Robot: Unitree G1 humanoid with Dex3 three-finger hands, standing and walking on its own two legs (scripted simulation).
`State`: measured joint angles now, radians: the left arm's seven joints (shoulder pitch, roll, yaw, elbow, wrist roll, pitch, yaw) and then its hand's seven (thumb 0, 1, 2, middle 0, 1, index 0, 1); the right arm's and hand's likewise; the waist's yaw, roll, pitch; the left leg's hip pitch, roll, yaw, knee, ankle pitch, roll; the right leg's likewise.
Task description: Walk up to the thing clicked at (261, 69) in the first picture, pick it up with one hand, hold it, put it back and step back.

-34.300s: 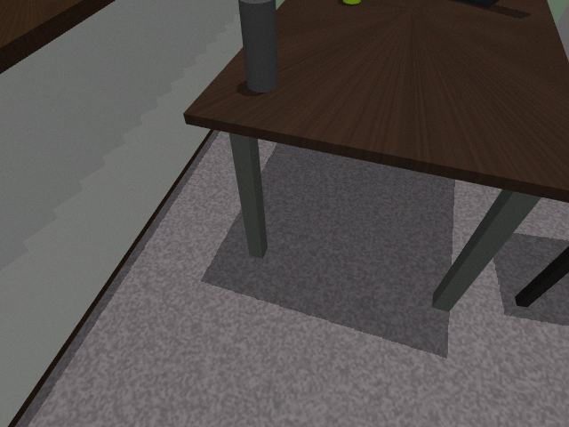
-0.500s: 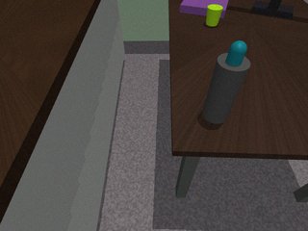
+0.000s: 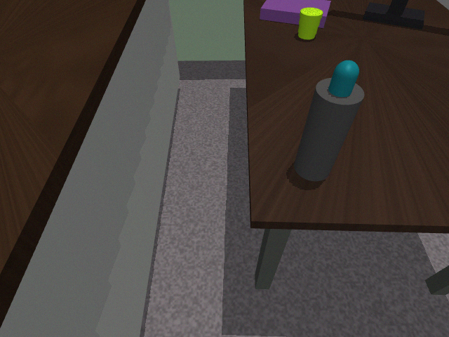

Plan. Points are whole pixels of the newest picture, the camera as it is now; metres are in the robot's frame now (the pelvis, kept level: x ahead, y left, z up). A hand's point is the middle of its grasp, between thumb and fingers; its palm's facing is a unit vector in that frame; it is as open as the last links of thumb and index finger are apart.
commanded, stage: stand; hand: right
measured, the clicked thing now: (327, 124) +0.49 -0.20 +0.10
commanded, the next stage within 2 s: step back in 0.44 s
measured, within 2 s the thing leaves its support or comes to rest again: neither
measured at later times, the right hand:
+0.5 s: hand out of the picture +0.07 -0.25 -0.16, palm faces +0.00 +0.94 -0.34, open 7.4 cm
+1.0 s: hand out of the picture -0.05 -0.25 -0.15, palm faces +0.02 +0.90 -0.44, open 7.4 cm
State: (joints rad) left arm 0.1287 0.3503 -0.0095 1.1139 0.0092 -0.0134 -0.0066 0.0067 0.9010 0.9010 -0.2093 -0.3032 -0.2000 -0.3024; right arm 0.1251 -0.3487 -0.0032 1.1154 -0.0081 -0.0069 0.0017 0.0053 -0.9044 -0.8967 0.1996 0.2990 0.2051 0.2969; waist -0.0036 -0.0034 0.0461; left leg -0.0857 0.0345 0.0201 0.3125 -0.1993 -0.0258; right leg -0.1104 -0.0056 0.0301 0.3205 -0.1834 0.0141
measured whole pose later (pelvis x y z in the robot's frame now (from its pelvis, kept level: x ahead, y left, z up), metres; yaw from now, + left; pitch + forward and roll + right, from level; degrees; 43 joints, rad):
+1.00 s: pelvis -0.10 +0.03 -0.02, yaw -3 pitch -1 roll -1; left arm 0.08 0.36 0.04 0.83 0.01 0.05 0.00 0.01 0.90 0.90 -0.21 -0.30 -0.20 -0.30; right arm 0.17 -0.34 -0.05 0.90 -0.03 0.02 -0.01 0.01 -0.90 -0.90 0.20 0.30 0.21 0.30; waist -0.03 -0.06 0.18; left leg -0.30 0.03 0.01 0.60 -0.29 0.02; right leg -0.47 0.12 0.14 1.14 -0.52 0.01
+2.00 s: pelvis -0.36 -0.02 -0.02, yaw -4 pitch -2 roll +1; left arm 0.21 0.36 0.06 0.85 0.04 0.05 -0.01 0.01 0.90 0.90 -0.21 -0.30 -0.20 -0.30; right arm 0.16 -0.43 -0.06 0.84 -0.01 0.06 -0.02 0.01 -0.90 -0.90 0.20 0.30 0.21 0.30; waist 0.02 0.03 0.13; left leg -0.53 -0.09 -0.14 1.02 -0.46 -0.01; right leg -0.27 0.01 0.03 0.65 -0.34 -0.02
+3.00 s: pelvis -0.66 -0.02 -0.02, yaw +3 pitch -3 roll +1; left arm 0.21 0.37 0.04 0.90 0.04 0.02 -0.02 0.01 0.90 0.90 -0.24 -0.30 -0.20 -0.30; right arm 0.25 -0.37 -0.05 0.99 -0.04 0.01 0.01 0.01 -0.90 -0.90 0.20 0.30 0.21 0.30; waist 0.01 -0.02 0.06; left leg -0.22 -0.03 -0.02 0.60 -0.34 0.03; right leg -0.37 -0.03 0.01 0.78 -0.46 -0.01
